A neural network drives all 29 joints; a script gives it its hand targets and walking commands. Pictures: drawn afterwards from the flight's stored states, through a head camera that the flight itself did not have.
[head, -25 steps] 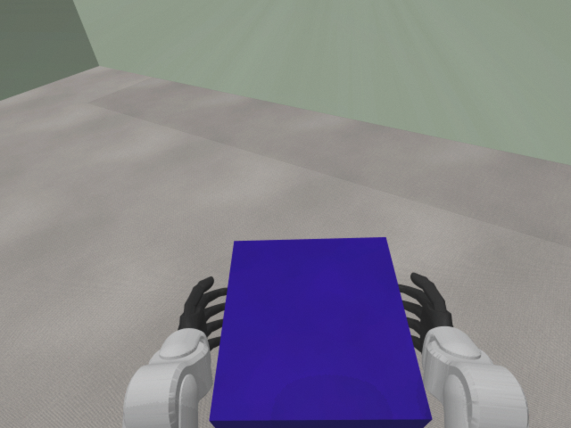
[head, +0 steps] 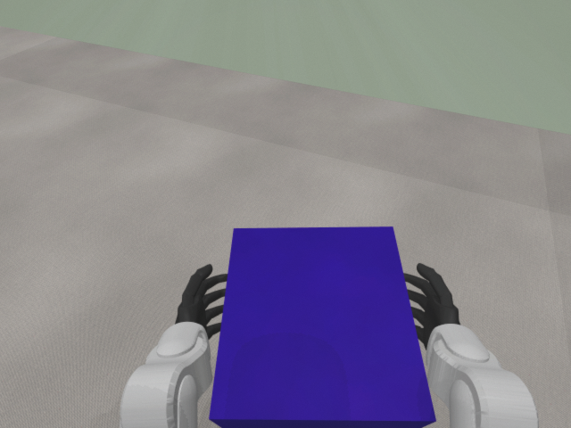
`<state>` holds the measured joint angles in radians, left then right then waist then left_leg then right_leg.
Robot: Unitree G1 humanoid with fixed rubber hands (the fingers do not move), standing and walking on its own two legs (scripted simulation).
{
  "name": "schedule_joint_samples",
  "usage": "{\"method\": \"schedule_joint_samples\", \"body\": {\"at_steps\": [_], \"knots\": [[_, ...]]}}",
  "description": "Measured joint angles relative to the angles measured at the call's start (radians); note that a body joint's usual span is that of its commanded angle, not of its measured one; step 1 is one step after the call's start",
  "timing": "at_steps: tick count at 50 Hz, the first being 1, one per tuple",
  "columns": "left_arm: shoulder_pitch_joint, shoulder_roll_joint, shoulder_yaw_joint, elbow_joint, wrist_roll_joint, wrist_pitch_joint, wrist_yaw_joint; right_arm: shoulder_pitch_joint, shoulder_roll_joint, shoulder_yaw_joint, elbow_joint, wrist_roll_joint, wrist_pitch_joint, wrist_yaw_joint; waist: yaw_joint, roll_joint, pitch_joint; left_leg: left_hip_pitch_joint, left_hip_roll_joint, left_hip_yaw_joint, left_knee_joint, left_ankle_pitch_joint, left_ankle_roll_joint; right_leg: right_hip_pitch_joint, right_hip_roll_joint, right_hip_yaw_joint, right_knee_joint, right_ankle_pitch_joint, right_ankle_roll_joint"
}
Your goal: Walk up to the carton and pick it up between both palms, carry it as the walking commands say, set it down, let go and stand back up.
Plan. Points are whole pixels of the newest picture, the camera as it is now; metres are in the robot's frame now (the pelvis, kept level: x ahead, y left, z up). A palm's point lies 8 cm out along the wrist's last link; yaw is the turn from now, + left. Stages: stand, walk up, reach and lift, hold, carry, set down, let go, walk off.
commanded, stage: carry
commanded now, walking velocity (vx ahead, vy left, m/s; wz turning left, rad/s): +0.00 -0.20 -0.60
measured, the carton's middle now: (312, 343) +0.25 +0.00 +0.01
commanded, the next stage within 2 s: none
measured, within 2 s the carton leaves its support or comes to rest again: neither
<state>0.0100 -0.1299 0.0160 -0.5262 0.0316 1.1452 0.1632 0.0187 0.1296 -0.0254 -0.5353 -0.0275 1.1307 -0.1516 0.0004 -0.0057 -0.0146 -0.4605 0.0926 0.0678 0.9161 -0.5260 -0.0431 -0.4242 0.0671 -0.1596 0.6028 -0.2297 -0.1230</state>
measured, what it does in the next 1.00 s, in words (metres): walks backwards, turning right: left foot, then right foot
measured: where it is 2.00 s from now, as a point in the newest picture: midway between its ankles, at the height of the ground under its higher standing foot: outside the picture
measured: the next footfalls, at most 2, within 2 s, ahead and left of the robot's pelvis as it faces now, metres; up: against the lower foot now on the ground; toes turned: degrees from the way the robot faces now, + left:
left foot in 0.06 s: +0.05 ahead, +0.13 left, +0.00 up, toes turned +5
right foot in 0.38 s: -0.01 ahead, -0.23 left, +0.00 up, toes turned -24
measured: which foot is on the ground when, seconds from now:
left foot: up 0.00-0.04, down 0.06-0.38, up 0.40-0.66, down 0.68-1.00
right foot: down 0.00-0.08, up 0.10-0.36, down 0.38-0.68, up 0.70-1.00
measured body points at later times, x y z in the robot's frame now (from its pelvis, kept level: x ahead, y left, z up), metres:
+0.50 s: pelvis -0.07 -0.10 +0.00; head -0.07 -0.10 +0.45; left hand +0.22 -0.05 +0.08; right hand +0.12 -0.32 +0.08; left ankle -0.03 +0.05 -0.67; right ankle -0.05 -0.21 -0.72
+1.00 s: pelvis -0.19 -0.18 +0.01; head -0.18 -0.16 +0.46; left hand +0.11 -0.22 +0.10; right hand -0.07 -0.45 +0.11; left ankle -0.05 -0.05 -0.72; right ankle -0.25 -0.32 -0.70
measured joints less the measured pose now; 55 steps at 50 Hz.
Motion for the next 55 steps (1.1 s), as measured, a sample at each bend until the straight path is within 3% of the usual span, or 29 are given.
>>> {"method": "schedule_joint_samples", "body": {"at_steps": [3, 4, 7, 10, 15, 18, 20, 23, 26, 30, 33, 34, 37, 39, 41, 44, 47, 50, 52, 53, 55], "knots": [[0.016, -0.001, -0.004, -0.015, 0.003, -0.002, 0.0, 0.014, 0.001, 0.004, -0.007, 0.004, -0.008, 0.001, -0.001, -0.017, -0.021, 0.064, -0.004, 0.01, -0.18, 0.079, 0.026, -0.018, 0.02, 0.023, 0.009, 0.011, -0.002], [0.019, -0.001, 0.001, -0.018, 0.003, 0.002, 0.0, 0.016, 0.002, 0.011, 0.0, 0.003, -0.011, 0.001, -0.002, -0.036, -0.027, 0.079, -0.005, 0.029, -0.219, 0.177, 0.032, -0.026, 0.017, 0.037, 0.026, 0.007, 0.0], [0.036, -0.002, 0.015, -0.005, 0.004, 0.016, -0.001, 0.02, 0.001, 0.025, 0.038, -0.002, -0.007, 0.002, 0.005, -0.037, -0.046, 0.104, 0.031, 0.083, -0.239, 0.199, 0.027, -0.119, 0.004, 0.048, 0.326, -0.194, 0.07], [0.023, -0.001, 0.012, 0.019, 0.001, 0.018, -0.002, 0.018, 0.002, 0.016, 0.038, -0.01, 0.006, 0.002, 0.006, -0.022, -0.041, 0.148, 0.07, 0.113, -0.307, 0.223, 0.006, -0.15, -0.057, 0.067, 0.477, -0.2, 0.099], [-0.006, 0.001, 0.018, 0.002, -0.004, 0.017, -0.002, -0.005, 0.0, 0.016, 0.015, -0.015, 0.006, 0.002, 0.012, 0.007, -0.047, 0.161, 0.163, 0.15, -0.341, 0.26, -0.042, -0.064, -0.132, 0.059, 0.255, -0.186, 0.13], [-0.026, 0.002, 0.028, 0.014, -0.011, 0.031, -0.002, -0.009, 0.0, 0.019, 0.019, -0.025, 0.012, 0.001, 0.015, 0.014, -0.062, 0.149, 0.224, 0.161, -0.317, 0.262, -0.085, 0.027, -0.129, 0.028, 0.067, -0.142, 0.13], [-0.044, 0.002, 0.02, 0.043, -0.01, 0.027, -0.003, -0.02, -0.002, 0.002, 0.023, -0.026, 0.022, 0.002, 0.015, 0.022, -0.07, 0.099, 0.251, 0.128, -0.225, 0.186, -0.089, 0.056, -0.109, 0.023, -0.025, -0.007, 0.121], [-0.044, 0.002, 0.003, 0.102, -0.001, 0.014, -0.002, -0.029, -0.002, -0.029, 0.054, -0.019, 0.042, 0.002, 0.002, 0.033, -0.057, -0.013, 0.158, 0.017, 0.035, -0.06, -0.063, 0.008, -0.09, 0.038, 0.031, -0.007, 0.102], [-0.033, 0.001, 0.005, 0.093, 0.003, 0.009, -0.002, -0.033, -0.002, -0.026, 0.06, -0.012, 0.038, 0.0, -0.013, 0.044, -0.031, -0.069, 0.069, 0.014, 0.164, -0.019, -0.04, -0.006, -0.066, 0.059, 0.012, 0.009, 0.084], [-0.027, 0.001, 0.011, 0.05, 0.0, -0.014, -0.004, -0.044, -0.002, -0.014, 0.035, -0.006, 0.015, -0.003, -0.017, 0.038, -0.015, -0.049, -0.009, 0.043, 0.066, 0.024, -0.011, -0.027, -0.022, 0.07, -0.007, 0.047, 0.055], [-0.021, 0.001, 0.011, 0.026, 0.005, -0.015, -0.004, -0.045, -0.002, -0.009, 0.03, 0.002, 0.004, -0.002, -0.003, 0.012, -0.029, 0.035, -0.047, 0.055, -0.141, 0.06, 0.019, -0.049, 0.012, 0.081, -0.009, 0.069, 0.036], [-0.021, 0.001, 0.017, 0.023, 0.006, -0.008, -0.004, -0.042, -0.002, -0.003, 0.038, 0.002, 0.0, -0.002, 0.0, -0.01, -0.034, 0.064, -0.05, 0.063, -0.22, 0.136, 0.04, -0.056, 0.019, 0.087, -0.004, 0.073, 0.031], [0.001, 0.0, 0.024, 0.032, 0.009, 0.013, -0.003, -0.025, -0.001, 0.009, 0.072, 0.0, 0.003, -0.001, 0.016, -0.039, -0.037, 0.091, -0.014, 0.101, -0.27, 0.233, 0.079, -0.132, 0.023, 0.095, 0.247, -0.118, 0.088], [0.007, 0.0, 0.014, 0.029, 0.012, 0.027, -0.002, 0.001, 0.0, 0.007, 0.063, 0.002, 0.002, 0.0, 0.022, -0.041, -0.032, 0.128, 0.014, 0.119, -0.337, 0.266, 0.066, -0.178, 0.0, 0.108, 0.447, -0.116, 0.109], [0.0, 0.001, 0.003, 0.024, 0.01, 0.031, -0.002, 0.013, 0.002, 0.0, 0.036, 0.0, 0.006, 0.001, 0.024, -0.042, -0.028, 0.155, 0.042, 0.134, -0.393, 0.302, 0.045, -0.192, -0.041, 0.123, 0.538, -0.069, 0.122], [-0.022, 0.002, -0.003, 0.005, 0.008, 0.033, -0.001, 0.012, 0.002, -0.004, 0.004, -0.001, 0.002, 0.002, 0.021, -0.033, -0.03, 0.162, 0.096, 0.152, -0.418, 0.33, 0.014, -0.157, -0.1, 0.131, 0.473, -0.062, 0.138], [-0.042, 0.003, 0.006, 0.006, 0.003, 0.045, -0.001, 0.001, 0.0, -0.001, -0.002, -0.011, 0.011, 0.003, 0.021, -0.022, -0.041, 0.159, 0.156, 0.176, -0.411, 0.337, -0.021, -0.084, -0.139, 0.101, 0.307, -0.109, 0.144], [-0.051, 0.003, 0.014, 0.011, 0.002, 0.053, -0.001, -0.017, -0.001, -0.001, 0.006, -0.014, 0.026, 0.002, 0.014, -0.002, -0.049, 0.143, 0.219, 0.191, -0.388, 0.344, -0.068, 0.007, -0.135, 0.053, 0.109, -0.151, 0.14], [-0.059, 0.003, 0.015, 0.023, -0.001, 0.051, -0.001, -0.024, -0.001, -0.006, 0.009, -0.016, 0.031, 0.002, 0.01, 0.012, -0.06, 0.107, 0.262, 0.183, -0.33, 0.331, -0.086, 0.072, -0.11, 0.033, -0.042, -0.074, 0.124], [-0.063, 0.002, 0.009, 0.046, 0.001, 0.042, -0.001, -0.027, -0.002, -0.017, 0.018, -0.015, 0.032, 0.002, 0.011, 0.025, -0.062, 0.07, 0.267, 0.146, -0.258, 0.231, -0.082, 0.054, -0.095, 0.033, -0.044, 0.03, 0.112], [-0.056, 0.002, -0.001, 0.094, 0.003, 0.029, -0.001, -0.027, -0.002, -0.034, 0.044, -0.014, 0.044, 0.001, -0.001, 0.04, -0.049, -0.018, 0.211, 0.044, -0.04, 0.018, -0.067, 0.024, -0.079, 0.042, 0.001, 0.027, 0.088]]}}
